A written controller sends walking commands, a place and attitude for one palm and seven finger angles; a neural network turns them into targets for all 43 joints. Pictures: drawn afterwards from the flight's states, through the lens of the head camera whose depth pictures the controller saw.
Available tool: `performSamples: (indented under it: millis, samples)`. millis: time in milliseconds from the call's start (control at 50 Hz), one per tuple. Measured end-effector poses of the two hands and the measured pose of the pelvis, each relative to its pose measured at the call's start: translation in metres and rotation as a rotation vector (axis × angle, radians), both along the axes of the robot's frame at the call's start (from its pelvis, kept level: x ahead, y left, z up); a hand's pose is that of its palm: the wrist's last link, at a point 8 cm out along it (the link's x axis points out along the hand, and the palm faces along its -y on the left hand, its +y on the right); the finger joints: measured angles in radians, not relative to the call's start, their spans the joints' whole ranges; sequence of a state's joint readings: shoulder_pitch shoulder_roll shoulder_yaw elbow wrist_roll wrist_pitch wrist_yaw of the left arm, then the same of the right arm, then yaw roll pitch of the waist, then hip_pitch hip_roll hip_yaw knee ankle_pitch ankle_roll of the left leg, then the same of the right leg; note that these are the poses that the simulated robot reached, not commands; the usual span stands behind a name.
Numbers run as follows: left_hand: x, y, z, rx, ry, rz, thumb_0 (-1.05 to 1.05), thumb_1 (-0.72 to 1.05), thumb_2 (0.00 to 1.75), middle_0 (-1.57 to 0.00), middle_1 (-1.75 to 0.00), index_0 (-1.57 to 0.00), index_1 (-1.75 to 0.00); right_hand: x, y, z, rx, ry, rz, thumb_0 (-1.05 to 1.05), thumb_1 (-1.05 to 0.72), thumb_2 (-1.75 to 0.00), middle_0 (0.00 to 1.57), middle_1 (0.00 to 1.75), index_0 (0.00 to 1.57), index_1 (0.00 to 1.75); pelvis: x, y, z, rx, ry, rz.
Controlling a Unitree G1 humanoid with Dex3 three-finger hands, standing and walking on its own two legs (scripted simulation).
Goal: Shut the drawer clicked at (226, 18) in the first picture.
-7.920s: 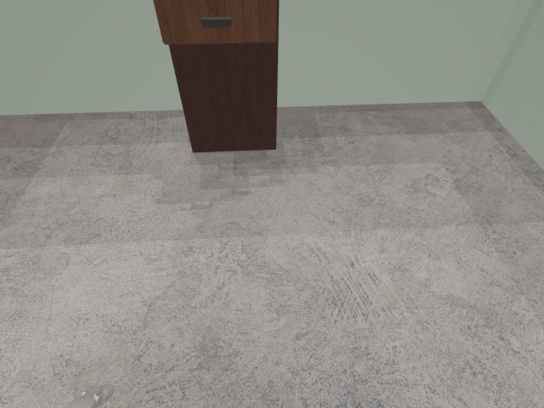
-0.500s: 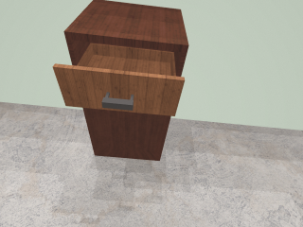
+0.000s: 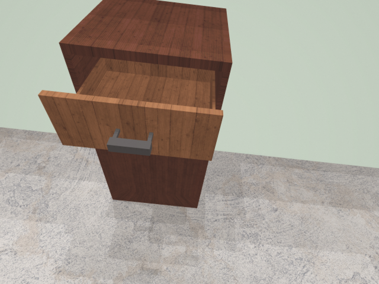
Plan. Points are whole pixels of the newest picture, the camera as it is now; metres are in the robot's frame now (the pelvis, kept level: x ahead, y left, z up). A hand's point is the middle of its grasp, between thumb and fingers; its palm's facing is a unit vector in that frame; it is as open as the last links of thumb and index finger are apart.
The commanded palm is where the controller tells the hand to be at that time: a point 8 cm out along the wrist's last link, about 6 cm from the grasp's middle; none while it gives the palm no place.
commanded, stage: come to a stop and stand still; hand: left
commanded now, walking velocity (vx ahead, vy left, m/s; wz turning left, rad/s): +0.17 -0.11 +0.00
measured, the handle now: (132, 140) +0.44 +0.19 +0.03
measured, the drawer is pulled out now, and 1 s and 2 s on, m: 0.19 0.19 0.19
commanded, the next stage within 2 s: look again from close up in 1.94 s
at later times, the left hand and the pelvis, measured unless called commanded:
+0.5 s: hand out of the picture +0.09 +0.14 -0.16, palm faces +0.03 -0.97 -0.24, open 7.3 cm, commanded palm none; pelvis +0.04 -0.05 +0.00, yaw +0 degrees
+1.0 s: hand out of the picture -0.01 +0.16 -0.17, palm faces +0.02 -0.99 -0.15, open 7.4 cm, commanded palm none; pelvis -0.01 -0.01 +0.01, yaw -1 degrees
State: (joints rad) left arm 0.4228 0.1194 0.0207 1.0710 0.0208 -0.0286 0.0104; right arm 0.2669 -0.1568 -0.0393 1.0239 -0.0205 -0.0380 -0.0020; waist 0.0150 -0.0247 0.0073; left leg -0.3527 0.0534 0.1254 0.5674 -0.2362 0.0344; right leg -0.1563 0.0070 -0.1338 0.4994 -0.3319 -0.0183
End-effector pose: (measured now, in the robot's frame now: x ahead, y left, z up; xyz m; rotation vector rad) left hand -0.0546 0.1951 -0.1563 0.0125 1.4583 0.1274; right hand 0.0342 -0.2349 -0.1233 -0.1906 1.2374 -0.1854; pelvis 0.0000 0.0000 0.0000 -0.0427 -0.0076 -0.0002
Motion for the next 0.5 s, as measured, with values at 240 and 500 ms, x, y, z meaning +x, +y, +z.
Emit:
performSamples:
  millis: [240,500]
  samples:
    - [0.090,0.008,0.014,0.052,-0.067,-0.051,0.02,0.93,0.90,-0.20,-0.30,-0.20,-0.30,0.003,0.002,0.006,0.013,0.095,-0.026,0.00,-0.94,-0.90,0.20,0.30,0.20,0.30,0.035,-0.013,0.014,0.028,0.010,-0.010]
    - [0.137,-0.010,0.027,0.161,-0.178,-0.082,0.01,0.93,0.90,-0.20,-0.30,-0.20,-0.30,0.003,-0.031,-0.024,0.089,0.155,-0.072,0.01,-0.92,-0.90,0.20,0.30,0.20,0.30,0.038,-0.046,0.003,0.059,-0.008,0.002]
